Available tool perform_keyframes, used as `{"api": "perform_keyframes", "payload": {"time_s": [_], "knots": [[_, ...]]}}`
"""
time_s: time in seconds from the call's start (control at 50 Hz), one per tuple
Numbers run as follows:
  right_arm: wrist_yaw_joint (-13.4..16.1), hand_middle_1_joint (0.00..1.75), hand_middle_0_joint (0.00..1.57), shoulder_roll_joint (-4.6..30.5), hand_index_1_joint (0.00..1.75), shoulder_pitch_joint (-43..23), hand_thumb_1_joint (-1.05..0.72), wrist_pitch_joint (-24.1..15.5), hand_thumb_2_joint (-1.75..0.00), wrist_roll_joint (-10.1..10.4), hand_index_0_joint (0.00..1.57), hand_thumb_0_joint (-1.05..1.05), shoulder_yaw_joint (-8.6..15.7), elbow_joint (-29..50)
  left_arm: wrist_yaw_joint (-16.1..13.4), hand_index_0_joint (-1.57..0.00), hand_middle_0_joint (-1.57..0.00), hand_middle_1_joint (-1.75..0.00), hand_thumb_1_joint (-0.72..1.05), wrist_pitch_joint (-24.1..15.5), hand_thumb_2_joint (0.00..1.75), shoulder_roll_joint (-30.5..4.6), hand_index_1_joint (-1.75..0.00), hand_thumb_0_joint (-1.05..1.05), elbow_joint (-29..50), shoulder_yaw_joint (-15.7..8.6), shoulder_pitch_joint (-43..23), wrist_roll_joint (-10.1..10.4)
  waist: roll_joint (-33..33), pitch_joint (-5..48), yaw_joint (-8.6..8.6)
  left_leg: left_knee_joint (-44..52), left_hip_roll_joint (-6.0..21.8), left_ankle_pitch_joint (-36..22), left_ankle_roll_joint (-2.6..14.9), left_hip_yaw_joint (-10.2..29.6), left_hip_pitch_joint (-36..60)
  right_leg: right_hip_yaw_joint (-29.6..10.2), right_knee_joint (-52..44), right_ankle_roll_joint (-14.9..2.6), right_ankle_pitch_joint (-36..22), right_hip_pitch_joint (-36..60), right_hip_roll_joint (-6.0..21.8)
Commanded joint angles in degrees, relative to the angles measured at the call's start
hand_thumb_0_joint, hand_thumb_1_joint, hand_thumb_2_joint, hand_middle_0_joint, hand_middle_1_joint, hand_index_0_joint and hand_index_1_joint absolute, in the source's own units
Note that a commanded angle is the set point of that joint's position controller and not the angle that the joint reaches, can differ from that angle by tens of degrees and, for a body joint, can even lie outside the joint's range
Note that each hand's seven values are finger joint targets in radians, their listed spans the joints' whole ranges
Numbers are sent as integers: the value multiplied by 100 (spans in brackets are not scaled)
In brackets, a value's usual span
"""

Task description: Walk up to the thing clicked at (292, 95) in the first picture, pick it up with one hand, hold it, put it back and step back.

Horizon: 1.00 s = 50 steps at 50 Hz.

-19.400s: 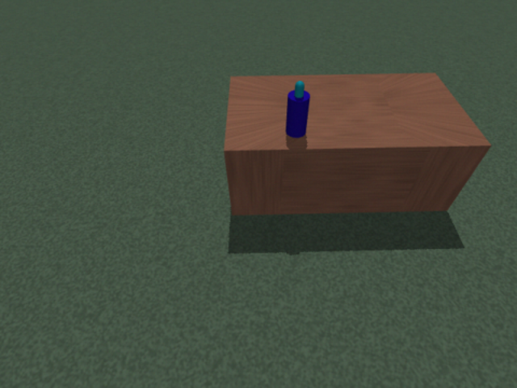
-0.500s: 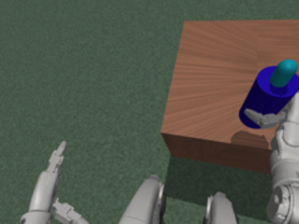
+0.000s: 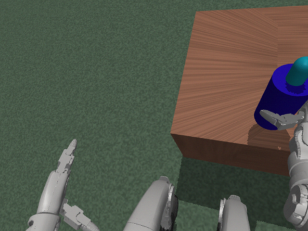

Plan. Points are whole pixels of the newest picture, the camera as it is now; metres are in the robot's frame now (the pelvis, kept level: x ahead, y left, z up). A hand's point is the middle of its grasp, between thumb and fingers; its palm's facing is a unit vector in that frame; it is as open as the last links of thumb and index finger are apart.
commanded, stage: lower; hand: right
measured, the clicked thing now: (285, 94) +0.48 -0.19 -0.03
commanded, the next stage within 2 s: loosen in 0.42 s
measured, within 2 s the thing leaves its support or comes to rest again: rests again in 1.96 s
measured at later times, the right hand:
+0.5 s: hand (278, 109) +0.49 -0.20 -0.12, palm faces +0.21 +0.98 -0.02, open 11.5 cm
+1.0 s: hand (284, 98) +0.50 -0.21 -0.08, palm faces +0.19 +0.98 +0.00, open 12.3 cm
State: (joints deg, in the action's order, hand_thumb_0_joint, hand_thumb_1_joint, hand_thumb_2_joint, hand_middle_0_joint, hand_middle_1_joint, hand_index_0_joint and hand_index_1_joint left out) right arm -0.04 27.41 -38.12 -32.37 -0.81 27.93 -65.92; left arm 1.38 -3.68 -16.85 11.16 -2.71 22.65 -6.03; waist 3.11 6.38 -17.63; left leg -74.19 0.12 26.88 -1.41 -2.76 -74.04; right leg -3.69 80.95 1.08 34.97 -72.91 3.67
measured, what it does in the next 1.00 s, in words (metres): lowers itself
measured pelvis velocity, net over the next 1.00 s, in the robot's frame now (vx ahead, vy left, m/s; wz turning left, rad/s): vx -0.02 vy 0.00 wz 0.01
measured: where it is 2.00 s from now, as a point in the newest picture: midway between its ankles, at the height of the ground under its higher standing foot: outside the picture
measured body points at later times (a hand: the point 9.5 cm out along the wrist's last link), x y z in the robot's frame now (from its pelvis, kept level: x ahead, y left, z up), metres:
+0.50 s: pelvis -0.01 +0.00 -0.04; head +0.19 -0.08 +0.36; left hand +0.16 +0.27 +0.06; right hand +0.47 -0.26 -0.12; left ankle +0.07 +0.14 -0.60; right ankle +0.02 -0.12 -0.60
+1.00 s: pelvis -0.02 +0.00 -0.05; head +0.16 -0.07 +0.35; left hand +0.15 +0.26 +0.06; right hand +0.49 -0.26 -0.08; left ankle +0.07 +0.14 -0.60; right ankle +0.02 -0.12 -0.60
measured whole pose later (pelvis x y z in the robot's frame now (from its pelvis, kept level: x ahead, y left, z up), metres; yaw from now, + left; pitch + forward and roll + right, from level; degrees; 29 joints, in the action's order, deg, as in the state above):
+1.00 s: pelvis -0.02 +0.00 -0.05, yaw +1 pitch +30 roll +6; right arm -3.1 34.6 -45.2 -33.6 -1.9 31.7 -67.8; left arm 2.6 -4.1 -20.3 23.3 -6.1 26.0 -5.4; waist 2.6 7.6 -21.4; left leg -85.0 0.3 28.2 -1.2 -3.8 -86.8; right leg -5.6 92.6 1.4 36.7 -86.1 3.2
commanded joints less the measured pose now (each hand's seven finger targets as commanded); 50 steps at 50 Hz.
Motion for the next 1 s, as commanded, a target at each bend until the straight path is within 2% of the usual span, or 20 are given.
{"api": "perform_keyframes", "payload": {"time_s": [0.0, 0.04, 0.08, 0.1, 0.14, 0.16, 0.24, 0.28, 0.3, 0.34, 0.38, 0.42, 0.46, 0.5, 0.58, 0.72, 0.74, 0.8, 0.88, 0.98], "knots": [[-52, 136, 117, 1593, 136, -2912, -2, -893, -125, 115, 123, 0, 368, 1522, -91, -5, -5, -5, -51, -260, 3, -1050, -4, 0, 1350, -802, 542, 12, -2029, 3697, -59, 467, -207, -1760, 261, 100, 1740, 3, -774, -47, -2521, 2278, -156], [-41, 139, 120, 1492, 139, -2947, -7, -961, -127, 185, 126, 0, 371, 1426, -50, -6, -5, -5, -51, -232, 2, -948, -4, 0, 842, -780, 873, 18, -2161, 3342, -81, 356, -225, -1551, 291, 41, 1261, -30, -701, -40, -2543, 2189, -142], [37, 138, 120, 1954, 138, -3114, -7, -1058, -127, 115, 125, 0, 633, 1731, -31, -5, -5, -5, -52, -288, 3, -1104, -4, 0, 1116, -926, 548, 9, -2327, 3697, -35, 223, -214, -1541, 299, 57, 1298, -34, -620, -29, -2560, 2241, -137], [57, 140, 121, 1939, 140, -3120, -6, -1071, -128, 67, 126, 0, 625, 1793, -28, -5, -5, -5, -52, -313, 3, -1232, -4, 0, 1471, -1056, 290, 5, -2245, 3928, -73, 199, -225, -1543, 281, 46, 1357, -57, -590, -38, -2571, 2312, -126], [84, 141, 121, 1931, 141, -3161, -3, -1113, -130, 3, 127, 0, 549, 1946, 12, -5, -5, -5, -52, -291, 4, -1136, -4, 0, 1501, -948, 402, -24, -2409, 4073, -17, 124, -230, -1602, 291, 93, 1415, -14, -505, -37, -2598, 2270, -146], [51, 140, 121, 1742, 140, -3242, -3, -1139, -128, 0, 127, 0, 410, 1966, 23, -5, -4, -5, -53, -298, 4, -1061, -4, 0, 1614, -878, 415, -15, -2410, 4199, -113, 93, -236, -1688, 289, 89, 1395, -36, -431, -35, -2723, 2372, -138], [-13, 138, 119, 2156, 138, -3124, -2, -1136, -126, -62, 124, 0, 544, 2120, 13, -4, -4, -5, -53, -282, 5, -1402, -5, 0, 1745, -1136, 362, -5, -2775, 4505, -91, -103, -271, -1822, 307, 38, 1196, -102, -285, 22, -3359, 2683, -88], [-70, 138, 118, 2041, 138, -2938, 0, -1061, -126, -14, 124, 0, 485, 2055, 13, -4, -4, -5, -53, -265, 5, -1408, -4, 0, 1605, -1181, 489, 17, -2892, 4363, -151, -120, -283, -1791, 304, 29, 967, -122, -209, 34, -3563, 2769, -46], [-86, 137, 117, 1917, 137, -2962, 0, -1031, -125, 16, 123, 0, 427, 1994, 20, -4, -4, -4, -53, -262, 5, -1349, -4, 0, 1539, -1156, 570, 23, -2912, 4223, -178, -133, -288, -1714, 311, 13, 883, -134, -209, 35, -3518, 2654, -47], [-62, 137, 118, 2153, 137, -3026, 0, -1004, -125, 62, 124, 0, 618, 2031, 27, -4, -4, -4, -53, -250, 4, -1337, -4, 0, 1317, -1182, 606, 45, -2941, 4092, -105, -145, -278, -1606, 315, 14, 802, -126, -195, 44, -3335, 2514, -45], [-90, 138, 119, 1991, 139, -3064, -1, -976, -126, 74, 125, 0, 481, 2023, 31, -4, -4, -4, -53, -286, 4, -1319, -4, 0, 1574, -1160, 420, 48, -2870, 3998, -202, -151, -273, -1430, 311, -7, 718, -138, -191, 31, -2988, 2405, -37], [-90, 139, 119, 2127, 139, -2977, -2, -980, -127, 47, 125, 0, 562, 1976, 11, -5, -4, -4, -52, -308, 4, -1418, -4, 0, 1646, -1257, 453, 55, -2739, 4067, -224, -156, -260, -1438, 302, 11, 850, -116, -138, 5, -2776, 2279, -65], [-104, 139, 120, 1994, 139, -3055, -4, -992, -127, 24, 126, 0, 443, 2014, 27, -5, -4, -4, -52, -298, 4, -1236, -4, 0, 1754, -1039, 488, 45, -2705, 3966, -223, -202, -271, -1421, 316, -1, 794, -112, -115, -6, -2677, 2104, -68], [-132, 141, 121, 2075, 141, -3026, -4, -990, -128, 26, 127, 0, 529, 1840, 0, -5, -5, -4, -52, -308, 4, -1342, -4, 0, 1824, -1121, 512, 58, -2645, 3907, -283, -218, -263, -1356, 313, -9, 745, -124, -90, -8, -2570, 2053, -72], [-124, 116, 115, 2457, 117, -3082, 8, -953, -98, 36, 119, 0, 727, 2154, -24, -7, -5, -5, -48, -301, 1, -1509, -4, 0, 1972, -1308, 511, 73, -2814, 4248, -195, -236, -240, -1373, 306, 82, 943, -81, -41, -31, -2416, 2010, -101], [-149, 86, 106, 2168, 86, -3137, 31, -816, -56, 34, 108, 0, 497, 2099, -32, -7, -5, -6, -49, -302, 1, -1434, -4, 0, 2008, -1272, 493, 98, -2545, 3998, -291, -195, -240, -1130, 299, 115, 956, -62, -58, -48, -1829, 1609, -127], [-137, 84, 98, 2212, 84, -3111, 39, -804, -58, 22, 100, 0, 509, 2062, -34, -6, -5, -5, -51, -281, 3, -1394, -4, 0, 1871, -1207, 528, 83, -2610, 3824, -211, -188, -230, -1031, 305, 137, 893, -33, -88, -43, -1688, 1487, -132], [-188, 70, 89, 2043, 70, -3040, 53, -758, -41, 23, 92, 0, 382, 1838, -56, -6, -5, -5, -51, -291, 3, -1410, -4, 0, 1943, -1229, 554, 105, -2535, 3665, -331, -212, -245, -914, 314, 54, 698, -75, -126, -37, -1583, 1526, -114], [-268, 57, 79, 1788, 57, -2901, 51, -620, -31, -77, 81, 0, 299, 1153, -57, -6, -5, -5, -51, -275, 3, -1377, -4, 0, 2014, -1248, 719, 115, -2257, 3118, -482, -231, -240, -729, 314, 16, 548, -105, -209, -49, -1216, 1030, -146], [-299, 50, 73, 1733, 50, -2721, 52, -376, -25, -132, 75, 0, 457, 585, 5, -6, -5, -6, -53, -293, 3, -1396, -5, 0, 2293, -1363, 780, 151, -1875, 2892, -481, -264, -220, -587, 294, -6, 429, -96, -204, -91, -997, 613, -171]]}}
